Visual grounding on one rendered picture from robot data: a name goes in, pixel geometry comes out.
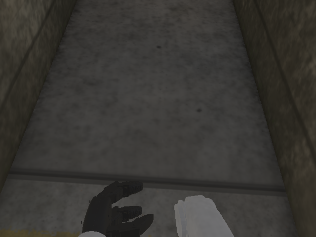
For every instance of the robot right thigh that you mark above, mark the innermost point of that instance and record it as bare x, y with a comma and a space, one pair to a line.
198, 216

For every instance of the robot left hand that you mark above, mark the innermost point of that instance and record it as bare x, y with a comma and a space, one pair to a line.
112, 222

